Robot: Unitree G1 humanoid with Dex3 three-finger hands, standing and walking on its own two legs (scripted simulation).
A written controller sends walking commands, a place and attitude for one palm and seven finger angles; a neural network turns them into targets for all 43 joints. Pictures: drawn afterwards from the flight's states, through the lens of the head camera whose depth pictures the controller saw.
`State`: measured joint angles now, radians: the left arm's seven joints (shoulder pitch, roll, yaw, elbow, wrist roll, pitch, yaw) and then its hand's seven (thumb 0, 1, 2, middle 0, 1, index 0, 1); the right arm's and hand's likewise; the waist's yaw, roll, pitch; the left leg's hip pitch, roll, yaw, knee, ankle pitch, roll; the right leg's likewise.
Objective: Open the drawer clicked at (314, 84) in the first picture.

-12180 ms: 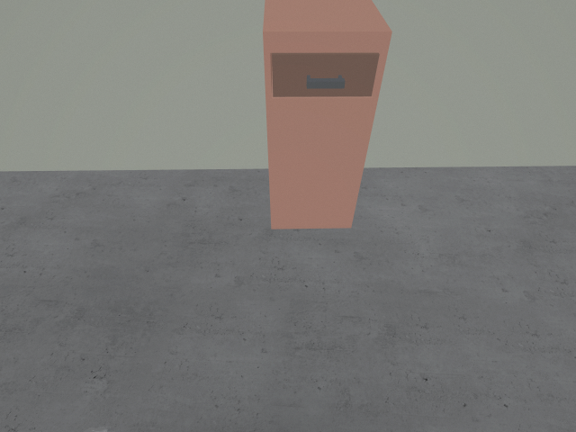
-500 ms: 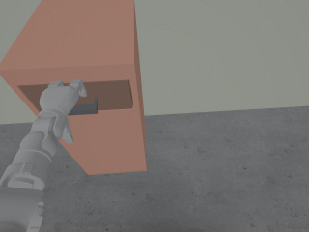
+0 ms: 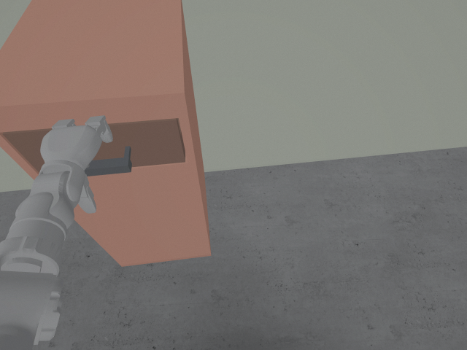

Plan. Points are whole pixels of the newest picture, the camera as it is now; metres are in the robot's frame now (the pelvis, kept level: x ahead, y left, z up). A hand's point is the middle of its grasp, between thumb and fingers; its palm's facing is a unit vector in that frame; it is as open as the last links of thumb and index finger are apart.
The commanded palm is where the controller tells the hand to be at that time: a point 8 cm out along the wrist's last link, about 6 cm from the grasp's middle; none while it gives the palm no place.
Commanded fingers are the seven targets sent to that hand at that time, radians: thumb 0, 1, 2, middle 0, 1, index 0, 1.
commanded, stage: move the hooked fingers above the handle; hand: left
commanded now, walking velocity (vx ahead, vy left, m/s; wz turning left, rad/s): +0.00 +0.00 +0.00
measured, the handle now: (102, 159) +0.50 +0.27 -0.01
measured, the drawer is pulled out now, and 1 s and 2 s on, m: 0.00 0.00 0.00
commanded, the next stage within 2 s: lower the fingers behind the handle in 0.62 s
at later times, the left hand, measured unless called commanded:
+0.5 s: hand (89, 161) +0.45 +0.26 +0.05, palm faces -0.06 -0.03 -1.00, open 13.8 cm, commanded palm +0.43 +0.26 +0.11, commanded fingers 0.00 -0.50 0.30 -0.30 -1.20 -0.30 -1.20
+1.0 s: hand (88, 172) +0.43 +0.27 +0.04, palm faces -0.09 -0.03 -1.00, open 13.8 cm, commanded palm +0.42 +0.27 +0.09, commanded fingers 0.00 -0.50 0.30 -0.30 -1.20 -0.30 -1.20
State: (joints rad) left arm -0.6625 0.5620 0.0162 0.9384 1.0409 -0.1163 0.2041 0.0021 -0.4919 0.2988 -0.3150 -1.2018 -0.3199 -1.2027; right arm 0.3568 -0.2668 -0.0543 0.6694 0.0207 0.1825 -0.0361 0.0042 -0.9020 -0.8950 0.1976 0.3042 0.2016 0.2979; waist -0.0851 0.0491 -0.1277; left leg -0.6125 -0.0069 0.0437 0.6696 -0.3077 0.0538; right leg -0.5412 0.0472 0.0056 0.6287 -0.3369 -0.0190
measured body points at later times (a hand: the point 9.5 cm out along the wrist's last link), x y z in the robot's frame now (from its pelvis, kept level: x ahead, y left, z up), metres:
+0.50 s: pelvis +0.00 +0.00 +0.00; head +0.07 -0.01 +0.44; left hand +0.45 +0.26 +0.10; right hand +0.05 -0.28 -0.13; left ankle +0.00 +0.08 -0.72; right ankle -0.03 -0.11 -0.72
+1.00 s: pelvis +0.00 +0.00 +0.00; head +0.07 -0.01 +0.44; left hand +0.43 +0.26 +0.09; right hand +0.06 -0.28 -0.13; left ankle +0.00 +0.08 -0.72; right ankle -0.03 -0.11 -0.72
